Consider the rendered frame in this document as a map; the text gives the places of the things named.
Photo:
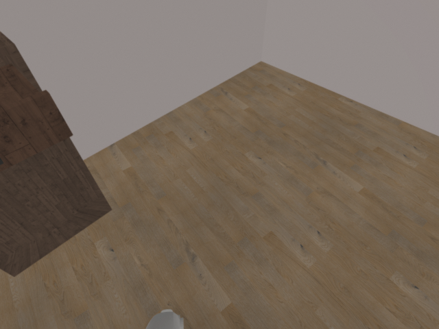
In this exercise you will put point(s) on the cabinet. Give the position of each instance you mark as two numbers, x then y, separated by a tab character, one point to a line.
45	199

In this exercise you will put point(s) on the robot left thigh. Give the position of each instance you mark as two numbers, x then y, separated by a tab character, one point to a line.
166	320

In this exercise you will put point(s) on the drawer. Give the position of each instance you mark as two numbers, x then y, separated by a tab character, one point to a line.
30	121

